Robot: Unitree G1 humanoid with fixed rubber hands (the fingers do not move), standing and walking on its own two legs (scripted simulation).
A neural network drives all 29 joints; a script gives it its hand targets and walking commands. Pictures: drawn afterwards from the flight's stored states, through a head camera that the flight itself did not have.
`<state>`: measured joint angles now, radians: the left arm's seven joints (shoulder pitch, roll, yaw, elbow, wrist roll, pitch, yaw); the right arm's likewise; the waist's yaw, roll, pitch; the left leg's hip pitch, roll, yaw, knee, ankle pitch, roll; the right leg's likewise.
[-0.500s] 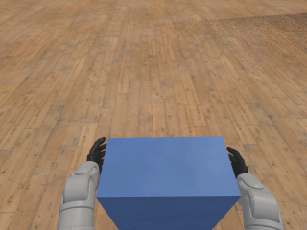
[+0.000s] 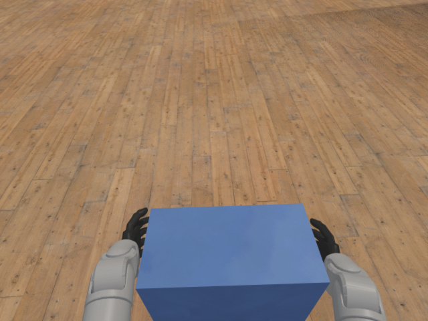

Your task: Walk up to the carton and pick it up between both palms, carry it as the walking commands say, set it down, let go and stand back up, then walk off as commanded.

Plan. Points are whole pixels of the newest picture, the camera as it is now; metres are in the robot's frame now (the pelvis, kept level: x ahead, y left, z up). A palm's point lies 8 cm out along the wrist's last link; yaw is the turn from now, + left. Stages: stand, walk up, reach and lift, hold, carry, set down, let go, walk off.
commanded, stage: set down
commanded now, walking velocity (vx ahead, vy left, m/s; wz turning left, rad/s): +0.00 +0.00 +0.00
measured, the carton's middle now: (228, 279) +0.24 +0.00 -0.07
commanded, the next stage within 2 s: none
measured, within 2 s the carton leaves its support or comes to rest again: neither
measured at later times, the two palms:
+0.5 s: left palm (152, 247) +0.31 +0.16 -0.08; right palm (320, 260) +0.29 -0.21 -0.09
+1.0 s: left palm (151, 253) +0.33 +0.19 -0.16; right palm (299, 260) +0.32 -0.19 -0.17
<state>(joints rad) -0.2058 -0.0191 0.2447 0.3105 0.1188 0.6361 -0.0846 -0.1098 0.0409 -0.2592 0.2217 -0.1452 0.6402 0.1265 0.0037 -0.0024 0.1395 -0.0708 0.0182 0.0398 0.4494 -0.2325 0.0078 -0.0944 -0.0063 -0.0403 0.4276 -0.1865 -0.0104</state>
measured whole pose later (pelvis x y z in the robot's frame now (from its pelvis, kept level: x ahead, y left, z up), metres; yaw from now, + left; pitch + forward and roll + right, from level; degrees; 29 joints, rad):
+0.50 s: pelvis -0.01 -0.02 -0.02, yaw -1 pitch +16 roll +2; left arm -0.31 0.01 0.30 0.43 0.12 0.32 -0.11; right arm -0.26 0.04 -0.28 0.36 -0.16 0.34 0.11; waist 0.00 0.00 0.01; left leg -0.66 -0.01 0.01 0.61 -0.23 -0.01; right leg -0.73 -0.01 0.00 0.67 -0.21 -0.03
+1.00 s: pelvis -0.04 +0.00 -0.09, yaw -1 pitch +33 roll +2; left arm -0.50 0.01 0.38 0.46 0.12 0.31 -0.12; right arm -0.47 0.01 -0.32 0.41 -0.16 0.33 0.11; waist 0.00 0.00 -0.14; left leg -1.25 -0.03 0.01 0.99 -0.32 0.00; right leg -1.29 -0.01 0.02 0.99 -0.27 -0.01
